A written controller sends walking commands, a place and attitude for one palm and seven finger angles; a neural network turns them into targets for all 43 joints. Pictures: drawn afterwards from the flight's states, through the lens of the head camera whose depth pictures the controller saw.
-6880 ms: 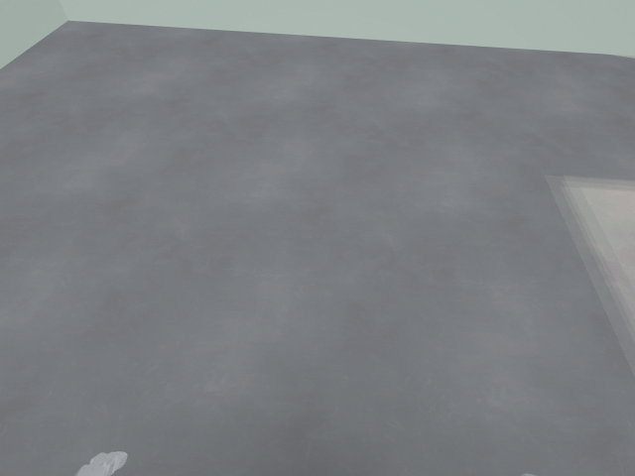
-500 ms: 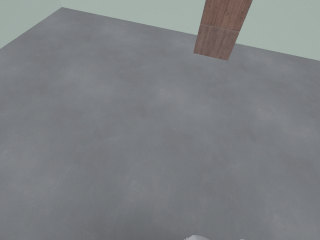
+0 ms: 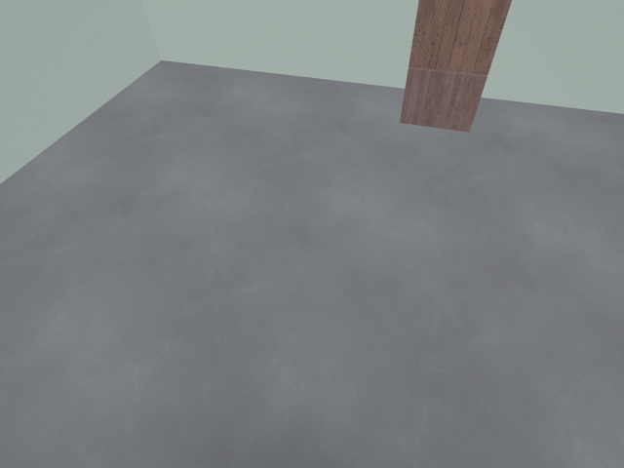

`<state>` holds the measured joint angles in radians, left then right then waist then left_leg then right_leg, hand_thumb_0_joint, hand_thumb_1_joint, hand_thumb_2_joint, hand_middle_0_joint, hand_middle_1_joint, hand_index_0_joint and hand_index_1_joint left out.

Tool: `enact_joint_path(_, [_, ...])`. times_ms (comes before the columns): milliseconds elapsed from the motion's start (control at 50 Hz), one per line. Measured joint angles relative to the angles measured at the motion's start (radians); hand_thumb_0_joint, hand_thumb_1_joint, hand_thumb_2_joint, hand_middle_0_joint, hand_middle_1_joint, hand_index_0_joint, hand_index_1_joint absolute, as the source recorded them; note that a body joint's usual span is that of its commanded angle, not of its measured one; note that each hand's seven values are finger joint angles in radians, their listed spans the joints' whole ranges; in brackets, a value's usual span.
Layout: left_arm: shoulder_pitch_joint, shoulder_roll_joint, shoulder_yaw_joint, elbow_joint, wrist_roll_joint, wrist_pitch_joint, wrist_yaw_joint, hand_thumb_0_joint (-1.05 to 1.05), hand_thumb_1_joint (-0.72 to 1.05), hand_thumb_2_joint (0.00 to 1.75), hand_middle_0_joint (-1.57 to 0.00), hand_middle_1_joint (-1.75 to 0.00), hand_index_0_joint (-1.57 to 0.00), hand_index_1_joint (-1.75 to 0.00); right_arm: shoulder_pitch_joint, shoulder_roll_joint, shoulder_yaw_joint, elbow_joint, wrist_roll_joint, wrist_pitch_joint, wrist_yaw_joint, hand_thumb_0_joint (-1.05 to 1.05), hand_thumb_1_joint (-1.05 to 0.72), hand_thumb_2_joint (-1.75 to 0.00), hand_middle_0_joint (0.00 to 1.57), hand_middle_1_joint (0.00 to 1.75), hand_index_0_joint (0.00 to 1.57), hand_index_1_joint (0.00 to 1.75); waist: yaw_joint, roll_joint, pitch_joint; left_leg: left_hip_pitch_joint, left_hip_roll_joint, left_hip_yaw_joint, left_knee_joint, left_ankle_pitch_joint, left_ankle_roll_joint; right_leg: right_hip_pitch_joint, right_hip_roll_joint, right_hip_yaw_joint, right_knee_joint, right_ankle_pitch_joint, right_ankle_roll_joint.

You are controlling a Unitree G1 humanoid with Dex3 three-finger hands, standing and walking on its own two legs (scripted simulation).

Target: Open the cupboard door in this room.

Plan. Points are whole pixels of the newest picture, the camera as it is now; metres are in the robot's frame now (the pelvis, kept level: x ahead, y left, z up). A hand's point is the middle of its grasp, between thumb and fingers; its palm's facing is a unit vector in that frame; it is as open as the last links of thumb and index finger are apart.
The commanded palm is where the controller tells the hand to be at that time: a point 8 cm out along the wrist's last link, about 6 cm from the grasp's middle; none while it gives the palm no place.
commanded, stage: stand and wait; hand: left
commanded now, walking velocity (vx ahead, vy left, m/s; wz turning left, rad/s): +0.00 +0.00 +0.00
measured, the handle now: out of the picture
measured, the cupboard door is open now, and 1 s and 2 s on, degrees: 0 0 0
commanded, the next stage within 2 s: turn or walk to find it in 0.04 s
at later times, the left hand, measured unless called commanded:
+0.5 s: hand out of the picture -0.04 +0.22 -0.18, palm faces +0.20 -0.95 -0.23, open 7.4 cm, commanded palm none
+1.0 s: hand out of the picture -0.05 +0.23 -0.17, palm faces +0.22 -0.94 -0.25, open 7.4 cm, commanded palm none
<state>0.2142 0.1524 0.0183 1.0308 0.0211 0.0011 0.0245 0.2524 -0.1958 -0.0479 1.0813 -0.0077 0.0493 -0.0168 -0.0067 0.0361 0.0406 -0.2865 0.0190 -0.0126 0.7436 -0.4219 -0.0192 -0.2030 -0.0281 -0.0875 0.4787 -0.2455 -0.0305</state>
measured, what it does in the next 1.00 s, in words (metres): steps on the spot: left foot, then right foot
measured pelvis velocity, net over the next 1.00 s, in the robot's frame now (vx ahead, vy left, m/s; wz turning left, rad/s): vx -0.04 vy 0.04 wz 0.21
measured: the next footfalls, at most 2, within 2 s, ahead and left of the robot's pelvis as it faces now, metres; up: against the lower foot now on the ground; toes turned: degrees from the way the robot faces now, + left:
left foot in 0.10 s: +0.00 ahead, +0.16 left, +0.00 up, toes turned +15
right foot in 0.96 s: +0.00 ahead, -0.07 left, +0.00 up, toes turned +7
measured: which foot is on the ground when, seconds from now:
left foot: up 0.00-0.08, down 0.10-1.00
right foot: down 0.00-0.60, up 0.62-0.94, down 0.96-1.00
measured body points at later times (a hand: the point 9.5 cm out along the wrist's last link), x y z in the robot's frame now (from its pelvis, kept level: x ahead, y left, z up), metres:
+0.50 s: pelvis -0.03 +0.02 -0.01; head -0.01 +0.03 +0.44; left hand -0.05 +0.27 -0.16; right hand +0.05 -0.22 -0.16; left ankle -0.05 +0.14 -0.71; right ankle +0.01 -0.10 -0.74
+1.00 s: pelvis -0.04 +0.04 +0.00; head -0.03 +0.02 +0.45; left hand -0.06 +0.27 -0.15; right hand +0.04 -0.18 -0.17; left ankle -0.04 +0.15 -0.74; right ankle -0.04 -0.08 -0.74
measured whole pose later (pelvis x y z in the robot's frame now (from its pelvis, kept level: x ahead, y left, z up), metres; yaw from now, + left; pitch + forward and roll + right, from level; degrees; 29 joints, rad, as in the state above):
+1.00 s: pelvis -0.04 +0.04 +0.00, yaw +12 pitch -1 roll +1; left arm 0.22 0.16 0.02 1.07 0.02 0.01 0.03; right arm 0.21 -0.18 -0.04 1.07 0.00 0.02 -0.02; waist -0.01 0.03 0.03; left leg -0.25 -0.03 0.05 0.48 -0.22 0.02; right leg -0.19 -0.05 -0.07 0.52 -0.30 0.01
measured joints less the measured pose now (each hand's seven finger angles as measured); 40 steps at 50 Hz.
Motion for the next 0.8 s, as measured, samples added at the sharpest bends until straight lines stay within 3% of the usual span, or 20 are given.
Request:
enact_joint_path(100, [0.013, 0.002, 0.003, 0.033, -0.004, 0.005, 0.0, 0.01, 0.92, 0.89, -0.2, -0.3, -0.2, -0.3, 0.017, 0.001, 0.007, 0.027, 0.0, -0.013, -0.007, 0.01, -0.91, -0.9, 0.2, 0.29, 0.2, 0.29, 0.002, 0.001, 0.003, 0.082, 0.031, 0.013, -0.204, 0.118, -0.005, -0.017, 0.012, -0.02, 0.019, -0.003, 0.011])
enact_joint_path(220, [0.02, 0.024, 0.013, 0.061, -0.011, 0.034, -0.003, 0.01, 0.91, 0.9, -0.2, -0.3, -0.2, -0.3, 0.025, 0.042, 0.021, 0.041, -0.003, -0.023, -0.006, 0.01, -0.91, -0.9, 0.2, 0.29, 0.2, 0.29, 0.013, -0.062, 0.006, 0.089, -0.007, 0.016, -0.249, 0.153, 0.007, -0.03, -0.028, -0.019, 0.033, -0.001, 0.037])
enact_joint_path(380, [0.045, 0.028, 0.028, 0.032, 0.0, 0.026, -0.004, 0.01, 0.91, 0.9, -0.2, -0.3, -0.2, -0.3, -0.003, 0.034, 0.008, -0.016, -0.006, -0.006, 0.001, 0.01, -0.91, -0.9, 0.2, 0.29, 0.2, 0.3, 0.017, -0.026, 0.001, 0.016, -0.018, -0.024, -0.202, 0.155, 0.011, -0.068, -0.043, -0.063, 0.051, 0.0, 0.031])
enact_joint_path(480, [0.039, 0.03, 0.04, -0.003, 0.013, 0.023, 0.001, 0.01, 0.9, 0.9, -0.2, -0.3, -0.2, -0.3, -0.029, -0.003, -0.016, -0.056, -0.004, 0.011, 0.012, 0.01, -0.91, -0.9, 0.2, 0.29, 0.2, 0.29, 0.025, -0.032, 0.015, -0.098, -0.006, 0.027, 0.1, -0.029, 0.006, -0.069, -0.081, -0.108, 0.064, -0.004, 0.034])
enact_joint_path(520, [0.032, 0.035, 0.039, -0.008, 0.018, 0.022, 0.001, 0.01, 0.9, 0.9, -0.2, -0.3, -0.2, -0.3, -0.043, -0.014, -0.02, -0.068, -0.002, 0.009, 0.014, 0.01, -0.91, -0.9, 0.2, 0.29, 0.2, 0.29, 0.026, -0.045, 0.023, -0.088, 0.002, 0.053, 0.085, -0.035, -0.002, -0.068, -0.102, -0.12, 0.071, -0.004, 0.045])
enact_joint_path(580, [0.033, 0.043, 0.035, -0.011, 0.012, 0.024, -0.001, 0.01, 0.9, 0.9, -0.2, -0.3, -0.2, -0.3, -0.056, -0.03, -0.016, -0.086, -0.002, -0.009, 0.015, 0.01, -0.91, -0.9, 0.2, 0.29, 0.2, 0.29, 0.026, -0.053, 0.019, -0.008, 0.013, 0.07, -0.113, 0.086, -0.005, -0.087, -0.123, -0.131, 0.121, -0.024, 0.07])
enact_joint_path(620, [0.028, 0.055, 0.034, -0.007, 0.004, 0.037, -0.003, 0.01, 0.9, 0.9, -0.2, -0.3, -0.2, -0.3, -0.072, -0.021, -0.011, -0.087, -0.008, -0.023, 0.012, 0.01, -0.91, -0.9, 0.19, 0.29, 0.2, 0.29, 0.028, -0.077, 0.023, -0.009, -0.005, 0.08, -0.116, 0.111, 0.028, -0.118, -0.13, -0.093, 0.192, -0.101, 0.078])
enact_joint_path(660, [0.021, 0.063, 0.034, 0.004, 0.003, 0.053, -0.001, 0.01, 0.9, 0.9, -0.2, -0.3, -0.2, -0.3, -0.08, -0.007, 0.0, -0.087, -0.013, -0.032, 0.007, 0.01, -0.91, -0.9, 0.19, 0.29, 0.2, 0.29, 0.028, -0.087, 0.02, 0.002, -0.013, 0.087, -0.132, 0.115, 0.055, -0.154, -0.099, -0.028, 0.304, -0.196, 0.073])
enact_joint_path(720, [0.014, 0.066, 0.031, 0.018, 0.005, 0.055, -0.004, 0.01, 0.91, 0.9, -0.2, -0.3, -0.2, -0.3, -0.082, 0.015, 0.017, -0.079, -0.012, -0.041, -0.004, 0.01, -0.91, -0.9, 0.2, 0.29, 0.2, 0.29, 0.026, -0.083, 0.009, 0.037, -0.021, 0.085, -0.216, 0.159, 0.065, -0.183, -0.061, 0.025, 0.424, -0.193, 0.07])
enact_joint_path(800, [0.016, 0.056, 0.02, 0.026, 0.003, 0.044, -0.006, 0.01, 0.91, 0.9, -0.2, -0.29, -0.2, -0.3, -0.079, 0.038, 0.027, -0.061, -0.006, -0.047, -0.01, 0.01, -0.91, -0.9, 0.2, 0.29, 0.2, 0.29, 0.024, -0.07, -0.006, 0.068, -0.034, 0.085, -0.305, 0.208, 0.071, -0.153, -0.048, 0.041, 0.39, -0.177, 0.077])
